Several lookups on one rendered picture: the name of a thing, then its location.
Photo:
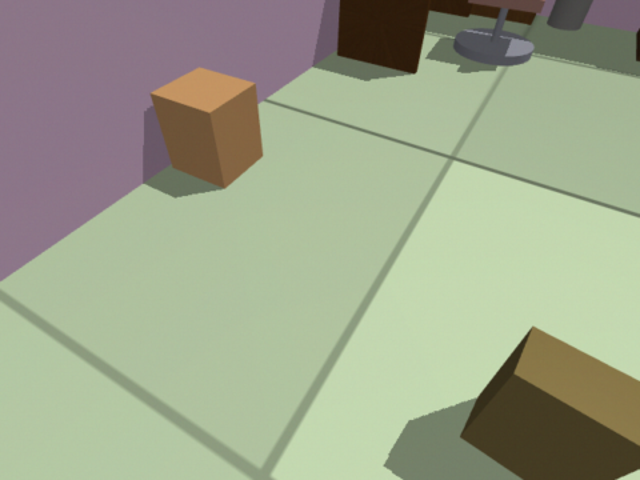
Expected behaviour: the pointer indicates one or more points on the bookshelf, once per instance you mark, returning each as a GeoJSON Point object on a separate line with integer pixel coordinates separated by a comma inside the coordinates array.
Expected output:
{"type": "Point", "coordinates": [512, 15]}

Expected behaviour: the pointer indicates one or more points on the office chair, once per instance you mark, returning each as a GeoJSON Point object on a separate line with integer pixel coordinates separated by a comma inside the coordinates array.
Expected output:
{"type": "Point", "coordinates": [495, 46]}

